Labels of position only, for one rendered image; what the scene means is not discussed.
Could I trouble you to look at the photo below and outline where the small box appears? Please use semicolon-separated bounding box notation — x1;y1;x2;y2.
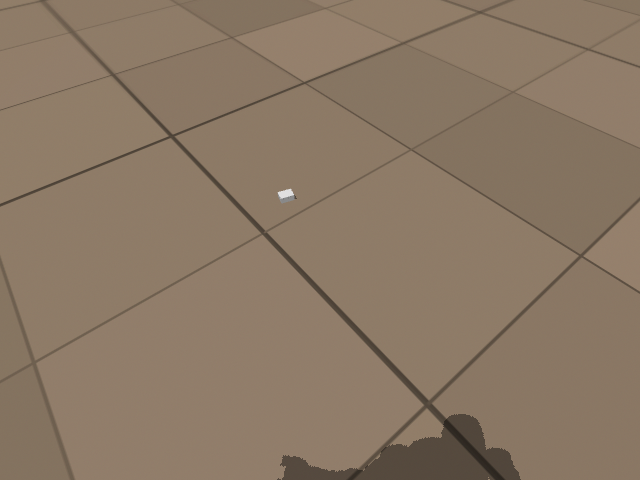
278;189;295;204

